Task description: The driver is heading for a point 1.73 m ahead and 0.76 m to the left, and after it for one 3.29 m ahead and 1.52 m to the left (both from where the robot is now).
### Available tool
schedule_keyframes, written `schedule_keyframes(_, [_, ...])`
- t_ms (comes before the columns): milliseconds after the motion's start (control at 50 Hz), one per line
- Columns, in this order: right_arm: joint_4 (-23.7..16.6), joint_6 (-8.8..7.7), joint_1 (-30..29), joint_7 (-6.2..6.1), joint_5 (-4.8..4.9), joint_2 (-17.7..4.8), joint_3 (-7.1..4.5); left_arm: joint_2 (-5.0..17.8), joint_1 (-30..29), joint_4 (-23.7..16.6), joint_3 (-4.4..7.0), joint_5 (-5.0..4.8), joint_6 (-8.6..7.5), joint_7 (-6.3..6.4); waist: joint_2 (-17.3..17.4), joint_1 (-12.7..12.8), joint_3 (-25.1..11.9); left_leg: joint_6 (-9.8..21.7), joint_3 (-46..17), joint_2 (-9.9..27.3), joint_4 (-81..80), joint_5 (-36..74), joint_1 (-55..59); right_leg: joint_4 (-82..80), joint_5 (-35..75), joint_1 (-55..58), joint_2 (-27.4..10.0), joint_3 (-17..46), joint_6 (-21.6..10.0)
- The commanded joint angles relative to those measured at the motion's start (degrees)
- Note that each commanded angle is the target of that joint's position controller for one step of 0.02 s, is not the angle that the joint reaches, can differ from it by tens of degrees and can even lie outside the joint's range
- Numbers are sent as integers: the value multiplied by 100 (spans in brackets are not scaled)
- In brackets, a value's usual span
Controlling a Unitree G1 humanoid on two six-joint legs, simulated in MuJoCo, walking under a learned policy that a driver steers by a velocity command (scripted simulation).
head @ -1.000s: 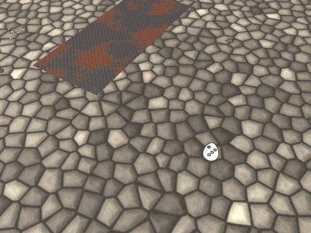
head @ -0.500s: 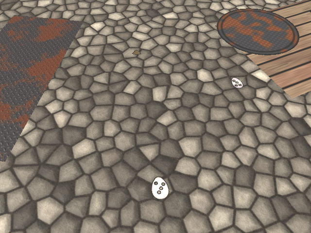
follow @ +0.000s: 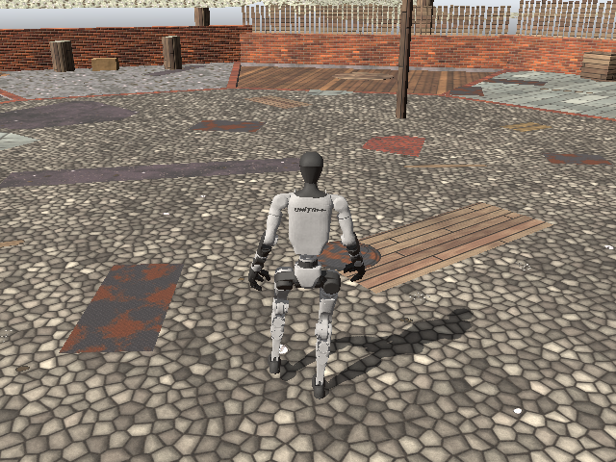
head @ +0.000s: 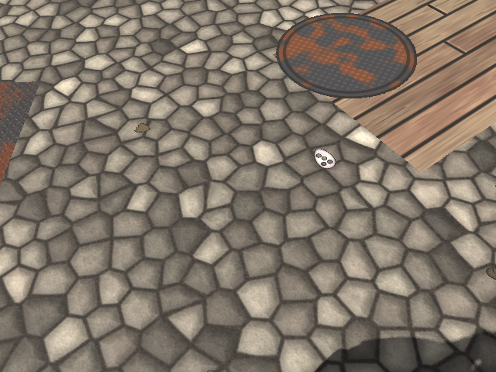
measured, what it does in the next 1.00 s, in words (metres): walks ahead, turning left: left foot, then right foot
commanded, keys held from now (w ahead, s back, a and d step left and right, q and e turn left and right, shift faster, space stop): q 0.94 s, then no key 0.06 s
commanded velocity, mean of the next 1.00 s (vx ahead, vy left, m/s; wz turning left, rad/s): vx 0.06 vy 0.00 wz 0.45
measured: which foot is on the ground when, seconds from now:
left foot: up 0.00-0.20, down 0.22-0.64, up 0.66-1.00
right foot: down 0.00-0.22, up 0.24-0.60, down 0.62-1.00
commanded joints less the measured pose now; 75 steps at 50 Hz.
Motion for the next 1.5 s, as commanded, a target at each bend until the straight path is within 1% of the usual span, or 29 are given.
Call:
schedule_keyframes(20, [-123,15,216,55,19,-185,6,812,-265,-293,155,28,-95,117,-573,-97,-594,36,215,-158,-1092,1432,997,-457,3801,-206,-1223,12,-488])
schedule_keyframes(160, [-446,43,-191,281,28,-492,-68,969,-282,0,178,6,119,239,-658,22,-405,332,205,-466,-1869,578,530,301,3792,1023,-1791,59,-418])
schedule_keyframes(200, [-404,36,313,342,-3,-591,-135,1002,-436,-82,195,-72,246,332,-654,-244,-597,501,429,-716,-2227,340,999,1204,4487,1115,-1726,3,-273])
schedule_keyframes(220, [-333,19,806,323,-17,-812,-232,1002,-395,-125,192,-72,284,373,-416,-476,-884,713,257,-733,-2680,1481,1807,2099,4306,865,-1421,-197,8])
schedule_keyframes(240, [-377,35,1215,247,-76,-1270,-344,929,-332,-323,151,66,243,375,396,-502,-1454,1238,-1043,167,-2559,3933,3125,3720,2344,-207,-831,-456,390])
schedule_keyframes(260, [-439,104,1238,195,-158,-1440,-342,467,98,-419,20,151,196,281,1485,-197,-2076,2518,-3158,1461,-2672,5236,4728,5528,-2836,-2234,292,-128,788])
schedule_keyframes(280, [-548,174,1168,153,-80,-982,-241,807,25,-288,55,48,175,177,678,-425,-2508,2409,-3134,1301,-2862,4008,4694,6010,-2841,-2392,-68,768,715])
schedule_keyframes(300, [-704,231,754,109,-6,-852,-218,868,-306,-392,85,-104,206,146,379,-382,-1887,2180,-2592,1073,-2984,3050,4147,6055,-2485,-2711,-272,741,719])
schedule_keyframes(340, [-847,385,332,29,106,-672,-157,892,-603,-429,126,-12,336,237,-288,-220,-1043,1753,-2102,702,-3395,1390,2823,5209,-1940,-2615,-604,602,765])
schedule_keyframes(400, [-967,523,251,-49,-28,-840,-236,623,-470,-447,75,-20,402,291,383,-64,-875,1547,-1757,167,-3635,743,2030,3767,-1590,-1872,-462,351,872])
schedule_keyframes(600, [-1248,761,190,-193,114,-901,-325,732,-235,-392,150,-95,171,187,732,-32,-1050,1045,-2340,-148,-3174,-334,1985,871,-347,-594,-335,319,745])
schedule_keyframes(620, [-1257,780,313,-205,124,-763,-287,941,-57,-363,223,-55,153,188,534,-8,-1059,808,-2180,-383,-2839,-689,1647,408,-198,-72,-764,586,568])
schedule_keyframes(640, [-1348,773,402,-188,94,-435,-201,1435,-11,-423,332,91,183,229,-624,-136,-1011,471,-1416,-959,-1658,-1669,787,-17,-191,396,-2045,1830,27])
schedule_keyframes(660, [-1554,679,334,-150,77,-556,-250,1605,-222,-469,369,306,217,210,-2012,-257,-744,215,-537,-1483,-275,-2584,63,-380,552,-42,-2905,3117,-831])
schedule_keyframes(700, [-1229,673,734,-108,84,-1057,-441,1001,-817,-750,214,193,178,271,-1116,-408,-688,-13,-702,-1101,1174,-1996,132,-108,980,-183,-2561,2197,-714])
schedule_keyframes(740, [-1074,801,881,-157,74,-798,-397,857,-961,-798,159,20,199,300,-911,-364,-556,-225,-552,-1031,1769,-1481,-80,79,1280,2,-2116,1397,-419])
schedule_keyframes(880, [-1628,824,82,-18,136,-376,-196,1177,-377,-709,280,32,362,370,-1268,138,-707,-464,45,-587,202,-1251,258,124,1818,748,-2231,577,-657])
schedule_keyframes(1020, [-1588,871,507,108,119,-384,-243,1337,-616,-642,344,-221,355,190,-1281,-154,-756,133,575,-818,-2450,-482,2074,702,1960,314,-2284,219,-420])
schedule_keyframes(1040, [-1508,860,692,87,99,-467,-273,1176,-445,-532,289,-247,336,172,-1063,-228,-795,310,487,-866,-3208,282,2753,1020,1614,-18,-2119,27,-122])
schedule_keyframes(1060, [-1520,848,848,22,93,-799,-351,865,-215,-490,189,-76,301,136,-194,-150,-1103,523,-451,-170,-3234,1857,3873,1879,415,-839,-1739,-422,395])
schedule_keyframes(1080, [-1696,833,756,-60,-4,-1260,-380,460,-249,-695,5,248,253,61,1525,2,-1165,1326,-2059,1302,-2844,4347,4511,3346,-2845,-2316,-1070,-720,950])
schedule_keyframes(1100, [-1625,715,933,-7,-161,-955,-295,867,-645,-747,143,91,267,127,1033,-466,-1454,2142,-2152,1646,-2993,3769,3807,4144,-3069,-2341,-1009,-8,1052])
schedule_keyframes(1140, [-1500,563,408,27,-104,-749,-219,1053,-720,-640,231,-94,362,188,631,-249,-887,1684,-1362,884,-3171,2600,3361,4445,-2387,-2422,-1076,172,1022])
schedule_keyframes(1180, [-1477,536,46,-2,-20,-652,-155,1040,-530,-493,255,-13,450,247,524,-80,-740,1488,-1028,646,-3210,2714,2955,4429,-1766,-2123,-1042,209,1088])
schedule_keyframes(1220, [-1333,533,243,-42,5,-518,-121,873,-280,-397,200,-40,422,190,547,-81,-924,1436,-927,436,-3550,908,2992,3997,-1218,-1916,-991,35,1081])
schedule_keyframes(1280, [-1160,506,546,-72,41,-691,-171,828,-793,-553,134,-124,300,116,756,-390,-418,1459,-1504,545,-4149,-1641,3067,3086,-1095,-2212,-968,-5,890])
schedule_keyframes(1400, [-977,358,710,-8,126,-877,-225,781,-785,-518,84,-158,-11,-33,496,-396,-191,1491,-1653,704,-4228,-1820,2869,1786,-1119,-1573,-889,-135,505])
schedule_keyframes(1480, [-924,381,541,54,146,-621,-126,764,198,-123,116,-159,-109,-65,196,173,-382,1151,-1231,273,-3530,-1981,1773,857,-424,391,-670,-283,262])
schedule_keyframes(1500, [-984,352,375,75,84,-277,-13,937,717,-22,155,-162,-126,-18,-150,392,-463,859,-851,-53,-2657,-1881,1153,559,-809,1068,-1207,441,74])
Next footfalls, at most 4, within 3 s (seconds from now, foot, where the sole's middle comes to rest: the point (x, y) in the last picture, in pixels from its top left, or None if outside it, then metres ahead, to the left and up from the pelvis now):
0.22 left None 0.25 0.13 -0.78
0.62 right None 0.28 -0.10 -0.78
1.06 left None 0.14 0.13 -0.78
1.50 right None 0.32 -0.04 -0.78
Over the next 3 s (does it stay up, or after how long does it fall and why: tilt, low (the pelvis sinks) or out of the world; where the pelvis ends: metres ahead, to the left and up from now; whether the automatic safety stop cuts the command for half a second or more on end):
stays up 0.85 0.49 -0.01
